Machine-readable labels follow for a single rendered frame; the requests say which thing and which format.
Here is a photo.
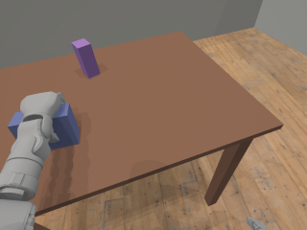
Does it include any table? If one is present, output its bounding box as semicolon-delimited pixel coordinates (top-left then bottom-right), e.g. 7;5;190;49
0;31;284;230

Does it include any left robot upper arm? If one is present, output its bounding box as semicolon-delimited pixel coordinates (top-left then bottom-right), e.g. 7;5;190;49
0;199;36;230

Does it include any robot left forearm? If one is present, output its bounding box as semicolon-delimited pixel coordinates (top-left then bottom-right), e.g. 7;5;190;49
0;111;53;201

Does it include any sponge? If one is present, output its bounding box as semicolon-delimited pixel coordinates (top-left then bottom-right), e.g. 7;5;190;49
8;103;80;150

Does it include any left robot hand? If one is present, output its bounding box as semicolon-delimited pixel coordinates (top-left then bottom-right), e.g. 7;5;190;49
20;91;66;143

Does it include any right robot hand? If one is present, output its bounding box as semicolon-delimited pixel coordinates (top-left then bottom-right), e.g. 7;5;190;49
246;217;267;230

